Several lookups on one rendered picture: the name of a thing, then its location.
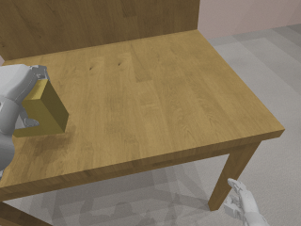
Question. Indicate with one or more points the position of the sponge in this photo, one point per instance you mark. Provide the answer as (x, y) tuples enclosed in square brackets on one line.
[(42, 104)]

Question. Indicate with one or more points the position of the robot left hand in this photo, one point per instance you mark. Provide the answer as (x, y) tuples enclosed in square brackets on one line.
[(16, 81)]

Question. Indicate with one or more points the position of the robot left forearm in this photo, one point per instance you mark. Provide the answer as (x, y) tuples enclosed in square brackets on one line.
[(9, 113)]

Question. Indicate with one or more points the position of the robot right forearm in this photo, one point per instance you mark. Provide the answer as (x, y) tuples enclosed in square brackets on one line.
[(254, 219)]

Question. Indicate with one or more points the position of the table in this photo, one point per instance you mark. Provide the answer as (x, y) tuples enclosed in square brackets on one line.
[(143, 88)]

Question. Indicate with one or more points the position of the robot right hand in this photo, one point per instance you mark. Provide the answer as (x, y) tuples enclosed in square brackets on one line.
[(236, 207)]

